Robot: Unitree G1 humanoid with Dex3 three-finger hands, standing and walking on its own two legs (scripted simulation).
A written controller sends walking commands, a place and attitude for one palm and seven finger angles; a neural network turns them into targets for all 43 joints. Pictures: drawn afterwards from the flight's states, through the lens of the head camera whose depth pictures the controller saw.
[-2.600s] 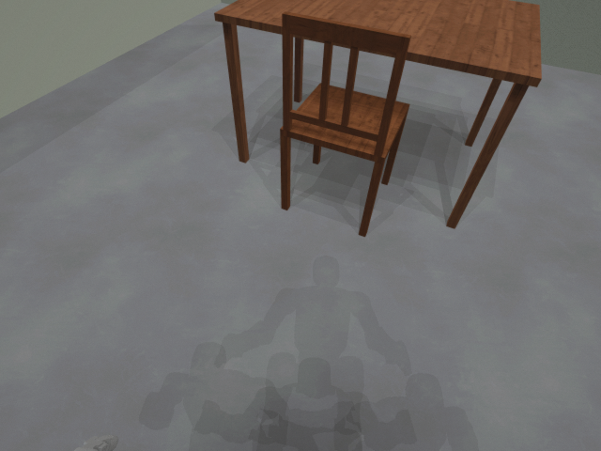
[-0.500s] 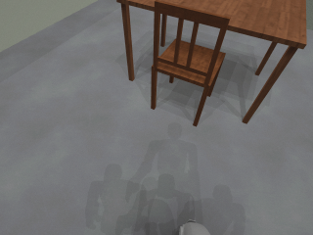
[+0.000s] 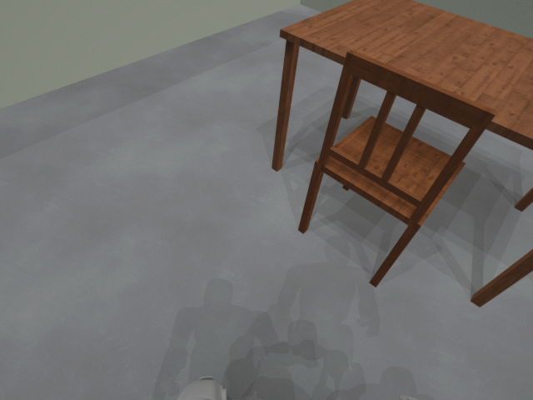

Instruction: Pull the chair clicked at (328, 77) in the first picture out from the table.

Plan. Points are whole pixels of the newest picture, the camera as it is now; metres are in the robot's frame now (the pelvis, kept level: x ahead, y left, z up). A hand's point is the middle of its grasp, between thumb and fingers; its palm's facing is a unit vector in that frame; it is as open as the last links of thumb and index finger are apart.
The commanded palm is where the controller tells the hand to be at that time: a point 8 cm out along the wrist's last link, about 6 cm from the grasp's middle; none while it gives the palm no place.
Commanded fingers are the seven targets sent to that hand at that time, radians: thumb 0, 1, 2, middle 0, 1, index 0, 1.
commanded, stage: turn to face it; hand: left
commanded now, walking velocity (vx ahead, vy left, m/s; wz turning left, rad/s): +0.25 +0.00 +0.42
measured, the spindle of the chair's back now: (376, 132) +0.87 -0.27 -0.10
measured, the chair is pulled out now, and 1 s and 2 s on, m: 0.00 0.00 0.00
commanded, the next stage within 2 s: take the last steps up to it in 1.24 s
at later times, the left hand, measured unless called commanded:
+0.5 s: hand (174, 360) +0.21 +0.18 -0.17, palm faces -0.06 -0.97 -0.22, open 7.3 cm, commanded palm none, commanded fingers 0.00 0.90 0.90 -0.20 -0.30 -0.20 -0.30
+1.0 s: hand (188, 293) +0.34 +0.18 -0.17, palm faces -0.30 -0.93 -0.21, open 7.4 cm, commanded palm none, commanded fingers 0.00 0.90 0.90 -0.20 -0.30 -0.20 -0.30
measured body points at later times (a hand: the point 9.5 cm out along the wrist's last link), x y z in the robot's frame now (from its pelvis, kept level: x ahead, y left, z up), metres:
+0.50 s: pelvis +0.15 -0.01 -0.01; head +0.18 -0.03 +0.44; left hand +0.21 +0.23 -0.15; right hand +0.17 -0.25 -0.17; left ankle +0.12 +0.11 -0.73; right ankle +0.20 -0.11 -0.74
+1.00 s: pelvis +0.19 +0.02 +0.00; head +0.23 +0.03 +0.44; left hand +0.36 +0.23 -0.16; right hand +0.21 -0.26 -0.12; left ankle +0.23 +0.12 -0.74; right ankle +0.20 -0.11 -0.73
